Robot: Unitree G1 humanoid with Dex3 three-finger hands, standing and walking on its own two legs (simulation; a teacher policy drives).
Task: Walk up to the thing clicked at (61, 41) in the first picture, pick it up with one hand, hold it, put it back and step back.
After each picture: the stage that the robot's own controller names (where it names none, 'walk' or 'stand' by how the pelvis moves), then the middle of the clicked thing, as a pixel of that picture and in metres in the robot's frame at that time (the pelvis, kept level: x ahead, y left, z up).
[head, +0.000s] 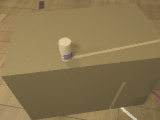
stand; (65, 49) +0.63 +0.12 -0.10
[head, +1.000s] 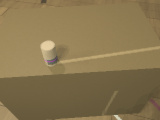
walk; (49, 53) +0.55 +0.20 -0.08
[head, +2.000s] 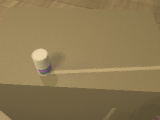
stand; (42, 62) +0.48 +0.21 -0.07
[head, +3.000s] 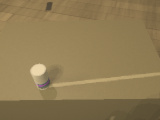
stand; (41, 77) +0.45 +0.22 -0.10
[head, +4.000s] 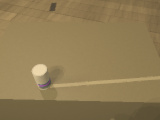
stand; (42, 77) +0.45 +0.22 -0.10
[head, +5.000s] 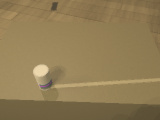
stand; (43, 77) +0.45 +0.21 -0.10
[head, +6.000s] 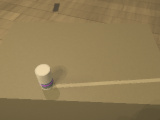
stand; (45, 77) +0.45 +0.21 -0.10
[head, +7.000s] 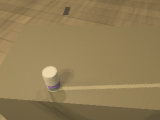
rise first; (51, 79) +0.45 +0.20 -0.10
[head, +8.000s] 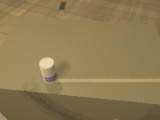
go down; (48, 70) +0.48 +0.19 -0.09
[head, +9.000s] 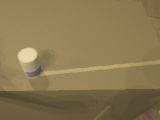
go down; (30, 63) +0.45 +0.19 -0.03
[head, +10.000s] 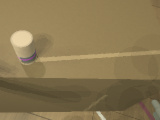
close in; (25, 48) +0.47 +0.19 -0.01
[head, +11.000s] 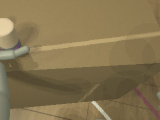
close; (7, 38) +0.49 +0.20 +0.02
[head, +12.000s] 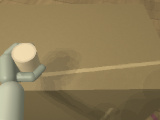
lift; (28, 63) +0.38 +0.17 +0.09
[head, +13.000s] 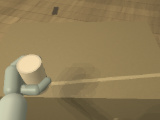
hold; (34, 75) +0.32 +0.17 +0.12
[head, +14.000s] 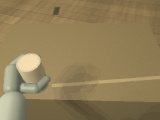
hold; (34, 74) +0.33 +0.17 +0.11
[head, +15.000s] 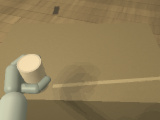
hold; (34, 74) +0.33 +0.17 +0.11
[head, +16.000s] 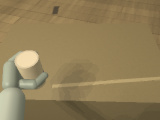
crouch; (32, 70) +0.34 +0.18 +0.11
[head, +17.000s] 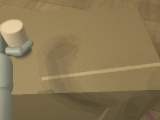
crouch; (17, 40) +0.45 +0.20 +0.12
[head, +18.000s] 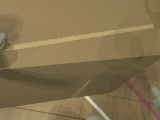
lower; out of the picture +0.51 +0.21 +0.03
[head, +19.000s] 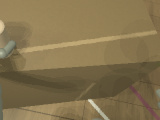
lower; out of the picture +0.49 +0.21 +0.01
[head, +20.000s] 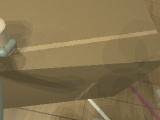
lower; out of the picture +0.49 +0.21 +0.01
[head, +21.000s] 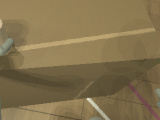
lower; out of the picture +0.50 +0.21 +0.02
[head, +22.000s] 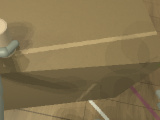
loosen; (0, 39) +0.49 +0.20 +0.02
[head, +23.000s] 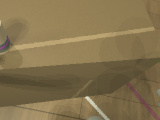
withdraw; out of the picture +0.49 +0.21 +0.02
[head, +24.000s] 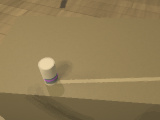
sink last; (49, 71) +0.45 +0.19 -0.05
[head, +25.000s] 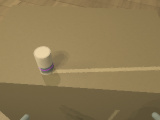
stand; (44, 61) +0.48 +0.20 -0.04
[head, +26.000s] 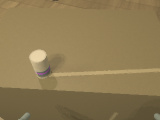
stand; (40, 64) +0.46 +0.21 -0.03
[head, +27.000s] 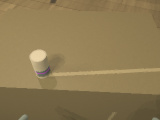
stand; (40, 64) +0.47 +0.20 -0.04
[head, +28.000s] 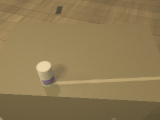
stand; (46, 74) +0.48 +0.21 -0.10
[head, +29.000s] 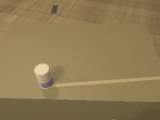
stand; (44, 76) +0.46 +0.21 -0.10
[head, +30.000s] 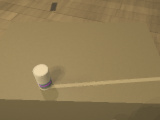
stand; (43, 77) +0.45 +0.21 -0.10
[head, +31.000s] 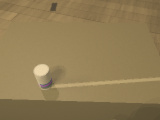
walk; (43, 77) +0.45 +0.21 -0.10
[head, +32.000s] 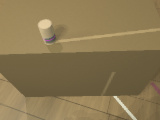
walk; (47, 32) +0.64 +0.21 -0.08
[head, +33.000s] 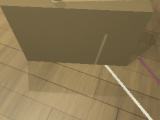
walk; out of the picture +0.98 +0.19 -0.08
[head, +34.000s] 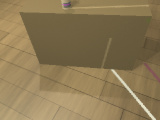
stand; (65, 0) +1.10 +0.19 -0.08
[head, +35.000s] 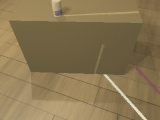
stand; (57, 7) +1.05 +0.19 -0.10
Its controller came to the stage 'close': yes
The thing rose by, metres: 0.20
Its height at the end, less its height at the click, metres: +0.00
